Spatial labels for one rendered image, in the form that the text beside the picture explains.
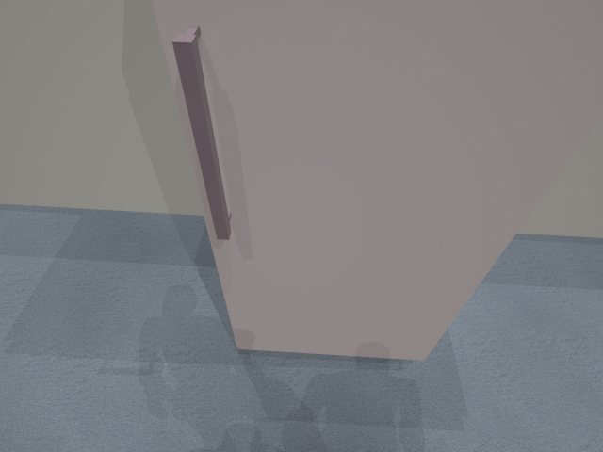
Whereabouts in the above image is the handle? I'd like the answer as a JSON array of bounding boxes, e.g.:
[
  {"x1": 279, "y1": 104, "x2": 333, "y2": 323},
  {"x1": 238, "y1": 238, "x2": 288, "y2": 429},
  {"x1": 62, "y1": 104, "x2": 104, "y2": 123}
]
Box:
[{"x1": 172, "y1": 25, "x2": 231, "y2": 240}]

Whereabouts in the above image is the fridge door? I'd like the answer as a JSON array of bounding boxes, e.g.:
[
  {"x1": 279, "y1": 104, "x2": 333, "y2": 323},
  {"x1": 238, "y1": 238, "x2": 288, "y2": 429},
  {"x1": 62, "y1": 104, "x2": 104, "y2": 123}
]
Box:
[{"x1": 152, "y1": 0, "x2": 603, "y2": 361}]

